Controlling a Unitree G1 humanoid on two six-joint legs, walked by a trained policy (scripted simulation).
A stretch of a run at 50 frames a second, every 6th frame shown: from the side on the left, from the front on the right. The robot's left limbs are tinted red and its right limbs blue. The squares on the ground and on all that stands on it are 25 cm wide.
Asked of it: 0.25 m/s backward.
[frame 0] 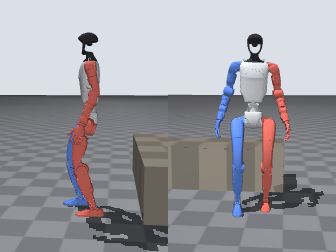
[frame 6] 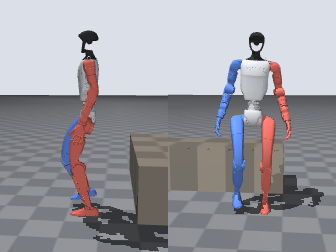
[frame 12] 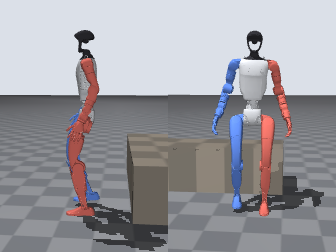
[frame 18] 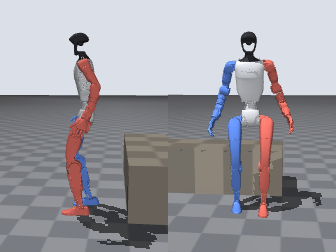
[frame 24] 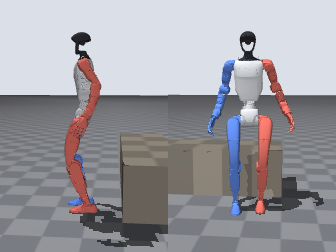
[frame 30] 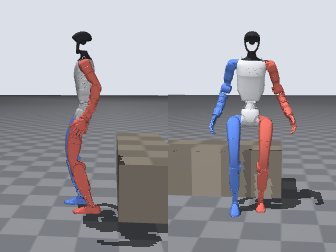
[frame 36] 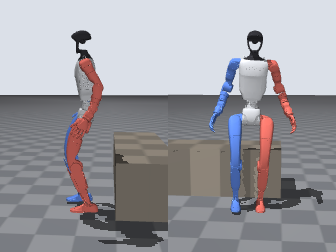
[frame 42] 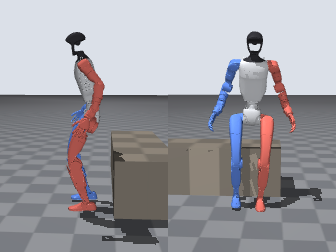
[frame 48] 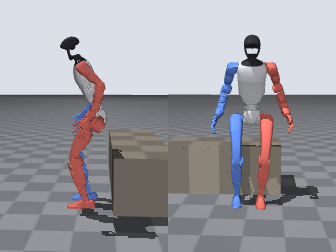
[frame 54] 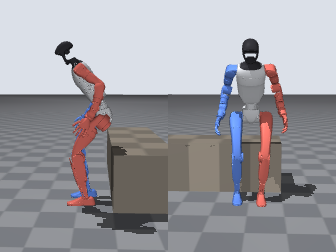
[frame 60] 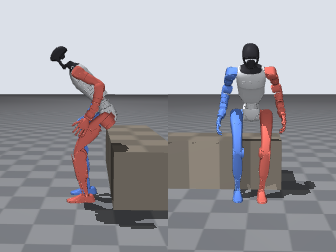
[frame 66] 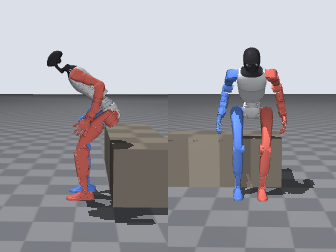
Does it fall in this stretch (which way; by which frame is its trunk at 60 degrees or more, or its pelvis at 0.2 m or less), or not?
no
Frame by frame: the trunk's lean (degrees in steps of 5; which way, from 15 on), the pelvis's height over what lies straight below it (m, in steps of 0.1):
0: 0, 0.8
6: 5, 0.8
12: 5, 0.8
18: 10, 0.8
24: 5, 0.8
30: 5, 0.8
36: 5, 0.8
42: 15 forward, 0.8
48: 25 forward, 0.7
54: 35 forward, 0.7
60: 45 forward, 0.7
66: 50 forward, 0.7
